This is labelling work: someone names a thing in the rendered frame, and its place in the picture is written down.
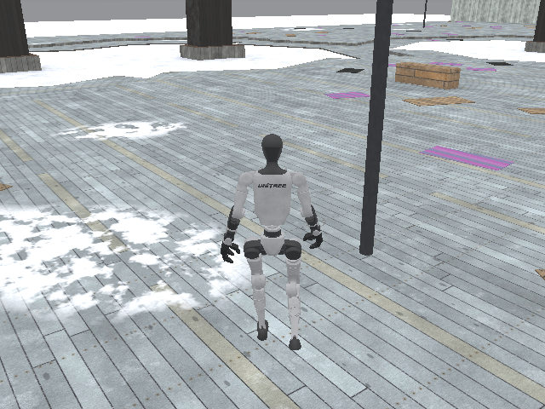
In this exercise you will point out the left robot shin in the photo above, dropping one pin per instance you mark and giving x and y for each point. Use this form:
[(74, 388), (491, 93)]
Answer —
[(259, 302)]

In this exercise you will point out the right robot upper arm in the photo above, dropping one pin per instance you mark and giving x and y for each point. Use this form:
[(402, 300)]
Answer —
[(298, 179)]

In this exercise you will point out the right robot hand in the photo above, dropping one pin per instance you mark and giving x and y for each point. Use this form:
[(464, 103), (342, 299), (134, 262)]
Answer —
[(310, 236)]

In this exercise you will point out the left robot hand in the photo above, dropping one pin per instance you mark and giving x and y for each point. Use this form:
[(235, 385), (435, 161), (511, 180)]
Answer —
[(225, 251)]

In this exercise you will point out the robot right thigh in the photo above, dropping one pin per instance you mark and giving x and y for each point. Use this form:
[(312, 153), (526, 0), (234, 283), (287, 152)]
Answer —
[(292, 251)]

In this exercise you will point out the left robot upper arm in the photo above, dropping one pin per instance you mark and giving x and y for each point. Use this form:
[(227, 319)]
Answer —
[(241, 194)]

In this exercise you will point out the right robot forearm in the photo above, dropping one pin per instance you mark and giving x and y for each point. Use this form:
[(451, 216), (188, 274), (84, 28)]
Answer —
[(313, 224)]

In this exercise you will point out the left robot forearm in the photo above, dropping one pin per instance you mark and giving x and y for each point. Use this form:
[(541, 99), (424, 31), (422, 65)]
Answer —
[(232, 226)]

